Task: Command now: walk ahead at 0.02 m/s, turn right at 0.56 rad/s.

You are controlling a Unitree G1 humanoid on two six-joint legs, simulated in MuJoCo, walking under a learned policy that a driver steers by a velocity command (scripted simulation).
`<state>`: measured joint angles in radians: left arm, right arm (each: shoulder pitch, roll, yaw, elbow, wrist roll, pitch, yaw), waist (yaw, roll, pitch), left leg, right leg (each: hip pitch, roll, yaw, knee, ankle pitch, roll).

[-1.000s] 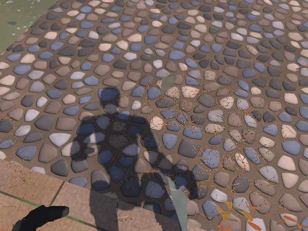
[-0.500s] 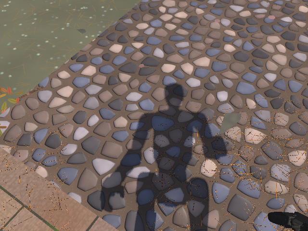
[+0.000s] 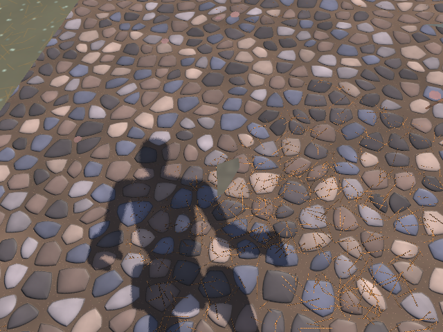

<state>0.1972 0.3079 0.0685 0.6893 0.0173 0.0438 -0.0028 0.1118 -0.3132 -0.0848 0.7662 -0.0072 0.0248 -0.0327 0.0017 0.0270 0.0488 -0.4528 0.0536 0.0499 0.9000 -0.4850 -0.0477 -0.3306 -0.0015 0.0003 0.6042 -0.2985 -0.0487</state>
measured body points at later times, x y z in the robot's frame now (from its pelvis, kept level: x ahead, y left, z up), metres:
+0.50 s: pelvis +0.02 +0.03 +0.01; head +0.05 +0.04 +0.45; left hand +0.26 +0.26 -0.09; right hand +0.08 -0.29 -0.08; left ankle +0.05 +0.14 -0.73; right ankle -0.02 -0.09 -0.68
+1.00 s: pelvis +0.09 -0.05 +0.02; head +0.10 -0.08 +0.46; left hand +0.26 +0.17 -0.09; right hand +0.09 -0.36 -0.11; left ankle +0.17 +0.07 -0.66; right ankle +0.00 -0.12 -0.73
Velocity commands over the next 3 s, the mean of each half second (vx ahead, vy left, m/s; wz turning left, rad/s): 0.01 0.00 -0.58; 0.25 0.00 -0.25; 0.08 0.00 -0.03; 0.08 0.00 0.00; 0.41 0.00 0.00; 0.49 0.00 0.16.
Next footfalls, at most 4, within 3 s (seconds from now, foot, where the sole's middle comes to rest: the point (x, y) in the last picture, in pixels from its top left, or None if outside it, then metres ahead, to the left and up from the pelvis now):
0.40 left None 0.09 0.13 -0.77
0.82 right None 0.04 -0.14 -0.77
1.20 left None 0.33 -0.03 -0.77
1.48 right None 0.17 -0.23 -0.77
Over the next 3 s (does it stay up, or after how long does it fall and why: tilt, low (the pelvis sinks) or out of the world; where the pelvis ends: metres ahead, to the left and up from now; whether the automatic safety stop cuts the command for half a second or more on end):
stays up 0.72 -0.34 0.00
